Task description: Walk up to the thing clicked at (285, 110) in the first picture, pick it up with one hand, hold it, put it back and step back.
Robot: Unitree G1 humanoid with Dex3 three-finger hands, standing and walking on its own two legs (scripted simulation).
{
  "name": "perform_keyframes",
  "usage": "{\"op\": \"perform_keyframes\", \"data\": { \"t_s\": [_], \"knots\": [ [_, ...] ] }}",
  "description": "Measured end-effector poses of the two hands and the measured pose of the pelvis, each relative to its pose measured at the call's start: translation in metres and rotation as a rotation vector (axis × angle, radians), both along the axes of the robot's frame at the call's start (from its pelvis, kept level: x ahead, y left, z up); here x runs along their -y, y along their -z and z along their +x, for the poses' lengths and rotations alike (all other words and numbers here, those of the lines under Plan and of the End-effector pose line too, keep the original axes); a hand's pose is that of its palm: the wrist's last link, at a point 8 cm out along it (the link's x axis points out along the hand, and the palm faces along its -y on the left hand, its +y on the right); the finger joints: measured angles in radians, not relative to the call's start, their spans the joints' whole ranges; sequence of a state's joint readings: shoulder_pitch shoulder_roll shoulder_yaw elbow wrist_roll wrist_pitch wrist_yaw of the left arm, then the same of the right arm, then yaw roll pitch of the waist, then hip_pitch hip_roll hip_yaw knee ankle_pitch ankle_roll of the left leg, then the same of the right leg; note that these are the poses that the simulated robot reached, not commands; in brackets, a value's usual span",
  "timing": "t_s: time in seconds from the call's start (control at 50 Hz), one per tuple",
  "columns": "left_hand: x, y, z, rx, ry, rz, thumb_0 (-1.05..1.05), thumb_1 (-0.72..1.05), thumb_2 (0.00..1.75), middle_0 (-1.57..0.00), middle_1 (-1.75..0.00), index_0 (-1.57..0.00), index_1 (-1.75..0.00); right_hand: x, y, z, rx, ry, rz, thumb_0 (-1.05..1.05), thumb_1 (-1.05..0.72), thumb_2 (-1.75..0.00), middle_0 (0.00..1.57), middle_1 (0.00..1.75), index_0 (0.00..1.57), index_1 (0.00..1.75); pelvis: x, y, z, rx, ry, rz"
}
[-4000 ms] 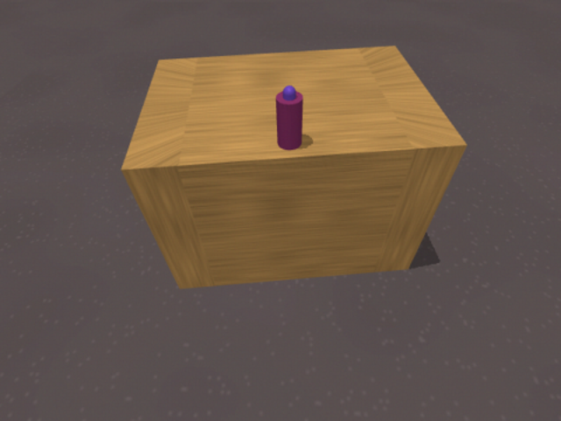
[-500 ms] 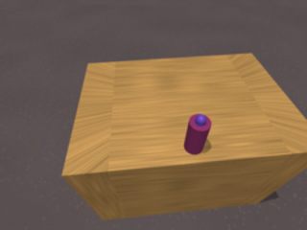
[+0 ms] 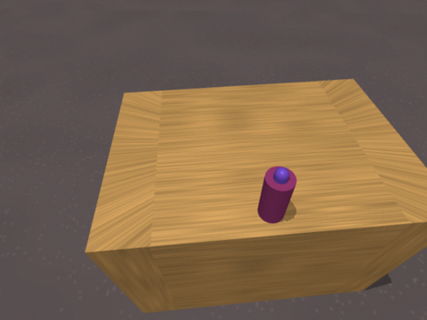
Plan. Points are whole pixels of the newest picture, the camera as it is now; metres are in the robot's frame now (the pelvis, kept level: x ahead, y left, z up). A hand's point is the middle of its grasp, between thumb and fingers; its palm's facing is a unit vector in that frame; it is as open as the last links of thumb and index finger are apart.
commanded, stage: stand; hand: right
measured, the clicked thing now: (276, 192) +0.40 -0.14 -0.04
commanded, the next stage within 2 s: rise first in 1.98 s
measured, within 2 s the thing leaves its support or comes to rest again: neither
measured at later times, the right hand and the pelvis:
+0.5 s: hand out of the picture +0.08 -0.25 -0.16, palm faces +0.00 +0.94 -0.33, open 7.4 cm; pelvis +0.00 +0.00 +0.00, yaw +0 degrees
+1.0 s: hand out of the picture +0.09 -0.25 -0.16, palm faces -0.01 +0.94 -0.33, open 7.4 cm; pelvis +0.01 +0.00 +0.00, yaw +0 degrees
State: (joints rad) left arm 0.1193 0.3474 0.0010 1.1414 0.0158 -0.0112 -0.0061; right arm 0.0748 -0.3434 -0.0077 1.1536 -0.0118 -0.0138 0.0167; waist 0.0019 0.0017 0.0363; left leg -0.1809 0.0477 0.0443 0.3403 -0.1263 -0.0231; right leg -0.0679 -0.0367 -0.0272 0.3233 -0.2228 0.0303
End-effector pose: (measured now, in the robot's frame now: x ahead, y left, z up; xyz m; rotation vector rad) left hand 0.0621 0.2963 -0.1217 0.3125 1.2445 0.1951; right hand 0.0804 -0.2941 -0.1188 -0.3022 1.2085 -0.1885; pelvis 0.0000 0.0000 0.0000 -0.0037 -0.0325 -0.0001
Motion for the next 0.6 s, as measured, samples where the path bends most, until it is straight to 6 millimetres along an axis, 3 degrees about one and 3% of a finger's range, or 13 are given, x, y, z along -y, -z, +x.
{"op": "perform_keyframes", "data": {
  "t_s": [0.28,0.6],
  "knots": [
    [0.000,-0.004,0.023,0.037,0.027,0.007,0.01,0.91,0.89,-0.20,-0.30,-0.21,-0.30,0.004,-0.001,-0.007,-0.013,0.027,-0.008,0.01,-0.91,-0.90,0.20,0.30,0.20,0.30,0.001,0.000,0.006,0.008,0.006,0.001],
    [0.000,-0.001,0.008,0.001,0.016,0.007,0.01,0.91,0.89,-0.20,-0.30,-0.21,-0.30,0.003,0.001,-0.009,-0.029,0.022,-0.002,0.01,-0.91,-0.90,0.20,0.30,0.20,0.30,0.001,-0.001,0.005,0.006,0.003,0.000]
  ]
}}
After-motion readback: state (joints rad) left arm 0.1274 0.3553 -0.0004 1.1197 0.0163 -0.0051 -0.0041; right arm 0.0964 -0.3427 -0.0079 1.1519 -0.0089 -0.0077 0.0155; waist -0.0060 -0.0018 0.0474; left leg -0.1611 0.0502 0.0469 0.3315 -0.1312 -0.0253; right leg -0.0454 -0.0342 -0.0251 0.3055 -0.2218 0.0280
